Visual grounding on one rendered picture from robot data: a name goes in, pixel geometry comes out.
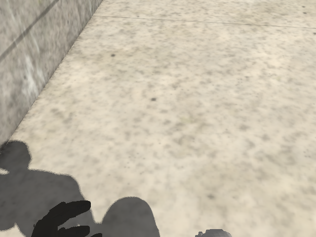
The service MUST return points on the robot left hand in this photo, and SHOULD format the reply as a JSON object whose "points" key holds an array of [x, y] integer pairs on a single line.
{"points": [[48, 225]]}

